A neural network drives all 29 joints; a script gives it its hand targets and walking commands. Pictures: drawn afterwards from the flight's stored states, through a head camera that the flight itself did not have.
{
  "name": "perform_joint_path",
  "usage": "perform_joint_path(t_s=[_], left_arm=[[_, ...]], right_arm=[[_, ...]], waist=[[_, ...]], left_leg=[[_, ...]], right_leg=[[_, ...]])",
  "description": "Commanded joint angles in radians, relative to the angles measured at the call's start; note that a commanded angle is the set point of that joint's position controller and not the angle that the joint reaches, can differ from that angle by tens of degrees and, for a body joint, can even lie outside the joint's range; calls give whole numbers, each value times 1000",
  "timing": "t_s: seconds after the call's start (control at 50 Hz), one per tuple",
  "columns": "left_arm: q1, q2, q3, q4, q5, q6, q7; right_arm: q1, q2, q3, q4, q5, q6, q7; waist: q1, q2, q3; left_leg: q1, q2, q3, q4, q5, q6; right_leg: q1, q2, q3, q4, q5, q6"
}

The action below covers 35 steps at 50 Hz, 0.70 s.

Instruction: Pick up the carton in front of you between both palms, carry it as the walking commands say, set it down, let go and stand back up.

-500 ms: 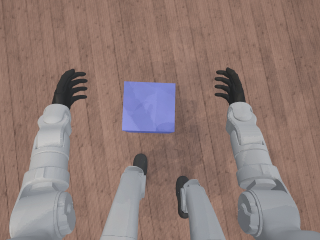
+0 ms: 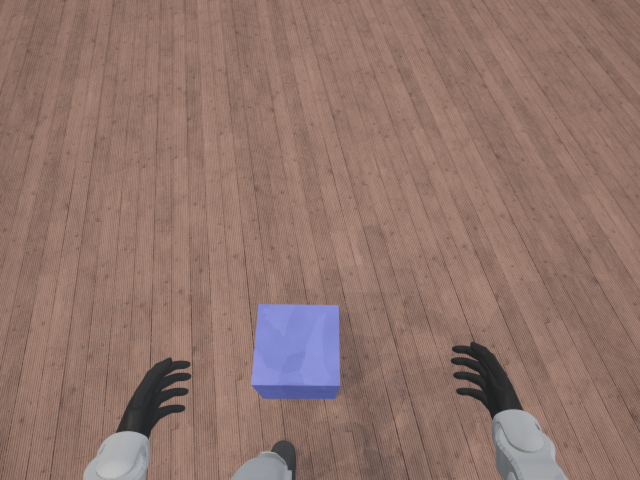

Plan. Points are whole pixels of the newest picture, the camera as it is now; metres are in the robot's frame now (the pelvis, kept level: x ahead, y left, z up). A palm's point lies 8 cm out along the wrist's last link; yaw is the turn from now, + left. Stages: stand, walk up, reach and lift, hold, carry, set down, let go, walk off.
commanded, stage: let go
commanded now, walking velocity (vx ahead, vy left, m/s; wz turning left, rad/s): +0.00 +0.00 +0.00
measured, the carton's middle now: (298, 354) +0.40 +0.07 -0.64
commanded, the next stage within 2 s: stand in 0.58 s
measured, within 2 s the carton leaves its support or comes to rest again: neither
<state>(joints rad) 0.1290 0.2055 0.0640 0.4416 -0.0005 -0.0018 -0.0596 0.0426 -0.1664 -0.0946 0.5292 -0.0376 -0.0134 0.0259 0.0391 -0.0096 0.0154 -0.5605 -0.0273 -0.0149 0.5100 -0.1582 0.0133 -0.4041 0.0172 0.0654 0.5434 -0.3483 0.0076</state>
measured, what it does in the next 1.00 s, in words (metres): stands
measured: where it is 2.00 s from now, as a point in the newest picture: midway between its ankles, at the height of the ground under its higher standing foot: outside the picture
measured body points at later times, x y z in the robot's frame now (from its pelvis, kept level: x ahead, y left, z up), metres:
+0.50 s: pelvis +0.02 -0.02 +0.01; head +0.04 -0.02 +0.46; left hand +0.19 +0.21 -0.07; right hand +0.19 -0.25 -0.07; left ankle +0.05 +0.11 -0.73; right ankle -0.06 -0.13 -0.73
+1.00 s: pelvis +0.02 -0.01 +0.00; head +0.02 +0.01 +0.45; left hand +0.14 +0.27 -0.11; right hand +0.15 -0.29 -0.09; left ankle +0.05 +0.11 -0.73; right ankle -0.06 -0.13 -0.73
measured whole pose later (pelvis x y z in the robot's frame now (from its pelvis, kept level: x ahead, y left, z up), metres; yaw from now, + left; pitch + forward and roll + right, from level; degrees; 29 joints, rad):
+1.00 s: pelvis +0.02 -0.01 +0.00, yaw +0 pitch -2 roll +0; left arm 0.27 0.31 0.06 0.68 0.02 0.00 0.02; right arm 0.18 -0.27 -0.07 0.79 -0.03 -0.01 -0.04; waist 0.00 -0.04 0.02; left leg -0.27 -0.01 -0.01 0.55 -0.26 0.00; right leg -0.07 0.03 0.07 0.49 -0.39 -0.01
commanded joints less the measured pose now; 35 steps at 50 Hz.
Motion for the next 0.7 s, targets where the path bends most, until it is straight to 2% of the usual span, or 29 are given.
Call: perform_joint_path(t_s=[0.0,0.1,0.22,0.32,0.46,0.48,0.52,0.56,0.58,0.64,0.68], left_arm=[[42,95,10,-117,-5,-13,1],[71,112,7,-142,-5,30,-7],[81,125,24,-136,10,83,-11],[97,120,24,-125,16,107,-7],[102,113,17,-131,9,107,-5],[83,153,37,-143,41,159,22],[110,136,15,-137,31,176,37],[111,132,8,-135,21,182,44],[83,196,38,10,-11,115,55],[93,174,34,49,5,37,59],[91,180,36,72,12,20,60]], right_arm=[[49,-97,-6,-120,10,-18,8],[99,-100,29,-156,26,19,21],[113,-102,43,-187,34,67,31],[117,-110,36,-192,31,93,34],[145,-121,25,-183,19,104,31],[195,-132,16,-122,25,82,9],[177,-127,35,-151,35,76,-3],[160,-129,43,-164,42,75,-6],[137,-221,-1,27,12,53,-29],[118,-215,-5,62,2,19,-45],[103,-209,-5,90,5,7,-46]], waist=[[-16,-23,-224],[-30,-65,-48],[-30,-54,45],[-23,-26,38],[-38,-23,-26],[-44,1,-68],[-34,-26,-76],[-29,-27,-75],[-36,-96,-122],[-34,-40,-59],[-37,-12,-23]], left_leg=[[655,-1,-22,-21,259,-25],[741,-31,10,-52,155,-30],[807,-41,25,-40,148,-35],[800,-36,20,-45,206,-30],[795,-22,-4,-44,337,-21],[746,-41,6,-12,318,-27],[700,-42,0,-9,318,-19],[681,-41,-3,-5,325,-19],[545,74,9,27,276,-5],[432,70,-23,-1,126,2],[408,72,-33,-12,105,0]], right_leg=[[-136,4,-37,-185,160,-4],[-150,-36,-20,-265,88,-12],[-149,-60,-7,-298,81,-19],[-72,-43,-13,-269,182,-12],[10,-9,-18,-224,328,4],[56,-13,-18,-174,409,6],[72,-7,-14,-150,452,16],[58,-4,-17,-146,447,16],[156,-30,-36,-107,309,34],[170,-41,7,-126,181,18],[160,-42,18,-130,162,11]])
